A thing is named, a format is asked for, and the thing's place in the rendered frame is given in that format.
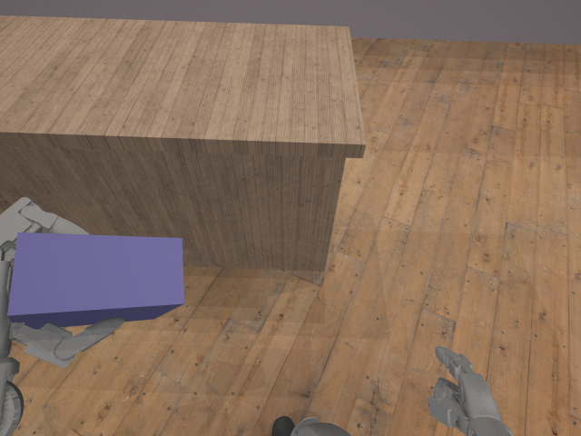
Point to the right robot foot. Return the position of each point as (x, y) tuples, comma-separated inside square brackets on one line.
[(283, 426)]

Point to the robot right hand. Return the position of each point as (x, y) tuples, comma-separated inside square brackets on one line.
[(456, 405)]

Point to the robot left forearm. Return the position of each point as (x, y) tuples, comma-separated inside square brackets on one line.
[(11, 399)]

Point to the sponge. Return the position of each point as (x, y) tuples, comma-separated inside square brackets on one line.
[(81, 279)]

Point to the right robot shin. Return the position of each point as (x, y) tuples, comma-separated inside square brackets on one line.
[(304, 422)]

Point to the robot right forearm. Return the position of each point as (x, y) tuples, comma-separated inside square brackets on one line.
[(486, 426)]

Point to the table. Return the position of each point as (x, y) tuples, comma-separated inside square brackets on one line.
[(231, 136)]

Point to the robot left hand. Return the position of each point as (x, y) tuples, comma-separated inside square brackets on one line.
[(51, 343)]

